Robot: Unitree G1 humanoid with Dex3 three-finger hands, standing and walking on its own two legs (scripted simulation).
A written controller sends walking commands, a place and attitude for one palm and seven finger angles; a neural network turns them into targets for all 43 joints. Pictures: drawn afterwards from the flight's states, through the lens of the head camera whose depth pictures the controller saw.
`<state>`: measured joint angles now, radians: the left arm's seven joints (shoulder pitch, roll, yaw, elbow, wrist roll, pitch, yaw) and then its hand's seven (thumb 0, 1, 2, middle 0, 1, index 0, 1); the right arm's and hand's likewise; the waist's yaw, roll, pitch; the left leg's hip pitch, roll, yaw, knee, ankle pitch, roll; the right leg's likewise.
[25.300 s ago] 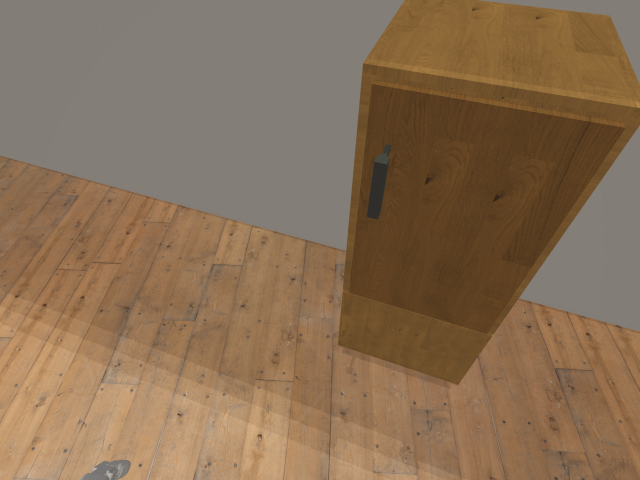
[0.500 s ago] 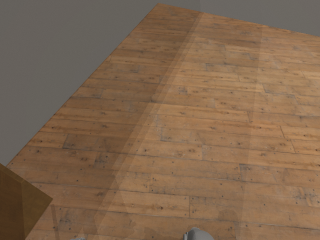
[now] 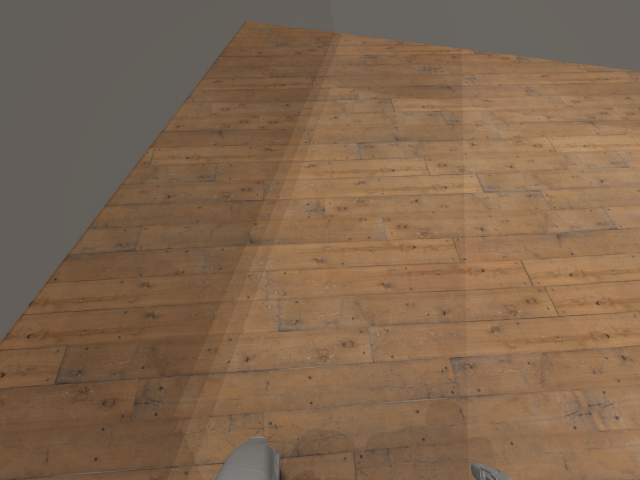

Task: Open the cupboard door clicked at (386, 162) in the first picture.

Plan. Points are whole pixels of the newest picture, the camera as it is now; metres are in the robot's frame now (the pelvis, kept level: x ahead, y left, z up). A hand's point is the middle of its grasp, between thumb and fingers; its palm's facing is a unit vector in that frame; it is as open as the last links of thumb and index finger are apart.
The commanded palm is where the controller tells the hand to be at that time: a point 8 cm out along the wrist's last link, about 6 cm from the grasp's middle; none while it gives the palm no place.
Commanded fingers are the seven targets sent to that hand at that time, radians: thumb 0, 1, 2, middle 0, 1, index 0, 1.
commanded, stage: walk to a spot facing it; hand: left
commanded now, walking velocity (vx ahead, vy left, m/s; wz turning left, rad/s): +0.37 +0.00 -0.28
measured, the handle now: out of the picture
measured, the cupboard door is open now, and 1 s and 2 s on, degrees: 47 47 47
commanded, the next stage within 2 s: turn to face it in 0.88 s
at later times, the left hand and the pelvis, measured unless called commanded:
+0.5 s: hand (267, 309) +0.40 +0.13 -0.16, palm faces -0.26 -0.95 -0.20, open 7.4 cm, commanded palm none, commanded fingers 0.00 0.90 0.90 -0.20 -0.30 -0.20 -0.30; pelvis +0.23 -0.02 -0.01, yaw -12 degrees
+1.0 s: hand (301, 310) +0.41 +0.07 -0.18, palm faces -0.10 -0.98 -0.14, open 7.3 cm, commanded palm none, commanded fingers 0.00 0.90 0.90 -0.20 -0.30 -0.20 -0.30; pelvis +0.46 -0.09 -0.01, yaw -10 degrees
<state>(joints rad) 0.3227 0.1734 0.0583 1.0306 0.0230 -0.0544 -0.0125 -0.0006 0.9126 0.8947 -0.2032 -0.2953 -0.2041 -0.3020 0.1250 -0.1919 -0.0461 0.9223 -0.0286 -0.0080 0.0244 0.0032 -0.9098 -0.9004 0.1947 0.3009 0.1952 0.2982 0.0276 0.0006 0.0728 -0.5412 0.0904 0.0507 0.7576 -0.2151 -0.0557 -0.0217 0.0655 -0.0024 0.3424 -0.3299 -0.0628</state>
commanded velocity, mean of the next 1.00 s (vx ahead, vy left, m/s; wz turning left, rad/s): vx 0.33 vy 0.00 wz -0.06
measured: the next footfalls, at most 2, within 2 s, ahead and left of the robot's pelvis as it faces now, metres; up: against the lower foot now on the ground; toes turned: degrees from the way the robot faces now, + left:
left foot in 0.08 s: +0.18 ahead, +0.13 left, +0.00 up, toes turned +3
right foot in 0.52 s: +0.34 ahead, -0.14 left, +0.00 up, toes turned -20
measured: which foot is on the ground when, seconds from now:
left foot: up 0.00-0.06, down 0.08-0.52, up 0.54-1.00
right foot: down 0.00-0.08, up 0.10-0.50, down 0.52-1.00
